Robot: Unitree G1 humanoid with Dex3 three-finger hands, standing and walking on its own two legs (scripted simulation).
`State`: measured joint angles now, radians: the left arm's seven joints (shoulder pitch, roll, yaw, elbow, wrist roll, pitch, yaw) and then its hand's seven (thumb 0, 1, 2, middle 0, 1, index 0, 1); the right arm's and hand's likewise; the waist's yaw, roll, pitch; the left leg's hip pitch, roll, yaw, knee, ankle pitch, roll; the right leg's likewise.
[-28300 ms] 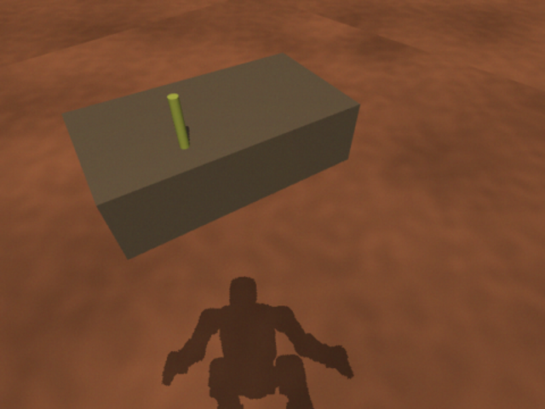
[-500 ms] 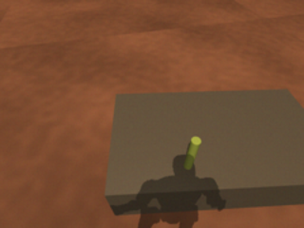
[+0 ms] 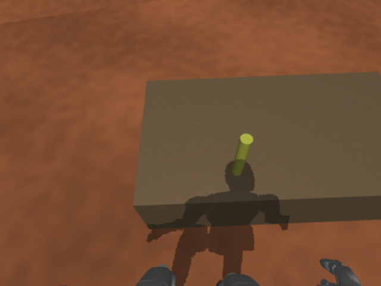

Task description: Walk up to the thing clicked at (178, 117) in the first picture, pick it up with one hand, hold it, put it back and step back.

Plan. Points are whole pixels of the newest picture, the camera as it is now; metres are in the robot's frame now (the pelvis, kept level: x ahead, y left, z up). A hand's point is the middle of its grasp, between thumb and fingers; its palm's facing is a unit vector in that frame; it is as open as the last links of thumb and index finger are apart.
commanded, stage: step back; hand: right
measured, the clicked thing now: (241, 156) +0.54 -0.17 -0.28
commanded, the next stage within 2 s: none
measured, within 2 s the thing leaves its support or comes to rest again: neither
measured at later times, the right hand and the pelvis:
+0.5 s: hand out of the picture +0.00 -0.21 -0.13, palm faces -0.12 +0.89 -0.43, open 7.4 cm; pelvis -0.10 +0.05 +0.01, yaw +3 degrees
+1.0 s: hand out of the picture -0.13 -0.22 -0.16, palm faces -0.05 +0.92 -0.39, open 7.4 cm; pelvis -0.22 +0.05 +0.00, yaw +0 degrees
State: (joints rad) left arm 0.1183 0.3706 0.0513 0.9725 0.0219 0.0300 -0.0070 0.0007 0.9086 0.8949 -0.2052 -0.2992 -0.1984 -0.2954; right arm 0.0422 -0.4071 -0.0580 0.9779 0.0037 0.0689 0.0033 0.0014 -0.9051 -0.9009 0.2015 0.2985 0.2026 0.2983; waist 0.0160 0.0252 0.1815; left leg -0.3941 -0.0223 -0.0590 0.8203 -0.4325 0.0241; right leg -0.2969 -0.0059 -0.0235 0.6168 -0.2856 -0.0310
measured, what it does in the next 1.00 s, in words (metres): walks backwards: left foot, then right foot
